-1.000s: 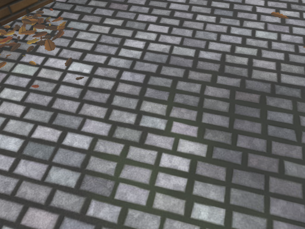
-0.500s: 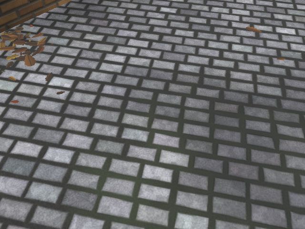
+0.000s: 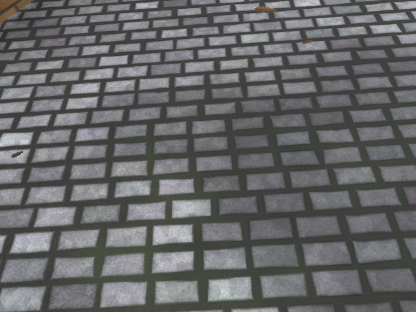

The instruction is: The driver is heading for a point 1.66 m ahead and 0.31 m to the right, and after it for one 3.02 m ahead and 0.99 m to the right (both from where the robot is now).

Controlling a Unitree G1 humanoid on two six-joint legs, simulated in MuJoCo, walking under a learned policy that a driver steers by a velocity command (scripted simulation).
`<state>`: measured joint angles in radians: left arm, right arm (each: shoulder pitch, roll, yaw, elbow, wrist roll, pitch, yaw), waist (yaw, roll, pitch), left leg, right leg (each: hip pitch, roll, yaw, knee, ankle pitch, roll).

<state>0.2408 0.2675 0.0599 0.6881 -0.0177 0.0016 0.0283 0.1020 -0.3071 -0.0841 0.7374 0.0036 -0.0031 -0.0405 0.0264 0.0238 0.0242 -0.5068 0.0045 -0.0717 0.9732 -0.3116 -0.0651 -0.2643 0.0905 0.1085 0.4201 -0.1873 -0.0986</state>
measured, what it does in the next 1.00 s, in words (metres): walks ahead, turning right: left foot, then right foot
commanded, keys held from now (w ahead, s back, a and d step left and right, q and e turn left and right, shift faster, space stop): w+e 0.62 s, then w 0.38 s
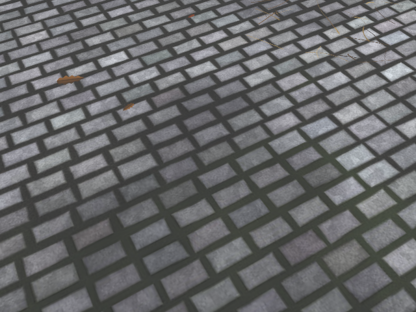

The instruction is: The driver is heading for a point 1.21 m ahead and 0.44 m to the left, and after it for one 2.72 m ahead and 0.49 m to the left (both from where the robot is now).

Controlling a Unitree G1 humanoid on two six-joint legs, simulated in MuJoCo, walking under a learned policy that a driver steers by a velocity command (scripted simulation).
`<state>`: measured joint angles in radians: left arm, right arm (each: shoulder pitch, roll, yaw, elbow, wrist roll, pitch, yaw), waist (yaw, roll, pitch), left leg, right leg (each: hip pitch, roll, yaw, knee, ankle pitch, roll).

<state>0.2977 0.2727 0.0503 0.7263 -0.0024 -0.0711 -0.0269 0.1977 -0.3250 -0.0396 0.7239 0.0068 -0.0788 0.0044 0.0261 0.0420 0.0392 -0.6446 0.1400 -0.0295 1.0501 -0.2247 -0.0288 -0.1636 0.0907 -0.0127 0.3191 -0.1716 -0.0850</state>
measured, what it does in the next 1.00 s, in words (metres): walks ahead, turning left: left foot, then right foot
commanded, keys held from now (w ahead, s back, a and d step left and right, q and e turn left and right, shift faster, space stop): w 0.14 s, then w+q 0.86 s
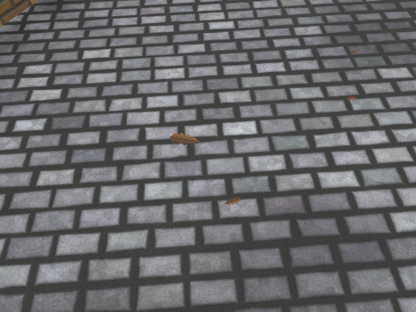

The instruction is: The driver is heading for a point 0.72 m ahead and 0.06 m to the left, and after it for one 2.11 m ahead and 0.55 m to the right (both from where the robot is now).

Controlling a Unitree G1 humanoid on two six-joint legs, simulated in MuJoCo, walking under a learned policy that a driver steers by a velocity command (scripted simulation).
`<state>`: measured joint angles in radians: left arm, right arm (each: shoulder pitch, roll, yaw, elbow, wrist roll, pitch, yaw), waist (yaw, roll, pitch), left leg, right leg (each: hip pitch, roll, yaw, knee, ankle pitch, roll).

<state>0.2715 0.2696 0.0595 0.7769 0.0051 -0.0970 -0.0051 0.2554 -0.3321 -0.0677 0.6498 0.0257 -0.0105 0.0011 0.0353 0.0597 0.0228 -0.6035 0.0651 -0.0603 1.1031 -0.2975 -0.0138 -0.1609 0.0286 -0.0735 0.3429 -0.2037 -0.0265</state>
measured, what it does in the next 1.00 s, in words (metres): walks ahead: left foot, then right foot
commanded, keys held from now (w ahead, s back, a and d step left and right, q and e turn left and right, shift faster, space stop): w+q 0.40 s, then w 0.12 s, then w+e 0.48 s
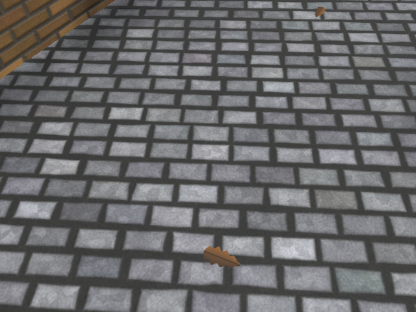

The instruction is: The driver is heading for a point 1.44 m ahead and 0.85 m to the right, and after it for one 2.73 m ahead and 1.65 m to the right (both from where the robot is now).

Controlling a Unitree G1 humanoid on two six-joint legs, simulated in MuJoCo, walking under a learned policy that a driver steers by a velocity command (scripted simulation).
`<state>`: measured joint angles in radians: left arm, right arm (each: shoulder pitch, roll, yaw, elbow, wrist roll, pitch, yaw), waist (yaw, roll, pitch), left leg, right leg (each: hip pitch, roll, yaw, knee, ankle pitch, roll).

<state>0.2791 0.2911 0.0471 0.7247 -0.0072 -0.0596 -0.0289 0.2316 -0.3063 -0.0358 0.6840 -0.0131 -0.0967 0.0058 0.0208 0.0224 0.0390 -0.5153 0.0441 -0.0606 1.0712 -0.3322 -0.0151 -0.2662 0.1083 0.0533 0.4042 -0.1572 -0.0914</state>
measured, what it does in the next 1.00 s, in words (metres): walks ahead, turning right: left foot, then right foot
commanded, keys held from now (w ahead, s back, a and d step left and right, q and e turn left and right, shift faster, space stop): w+e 1.00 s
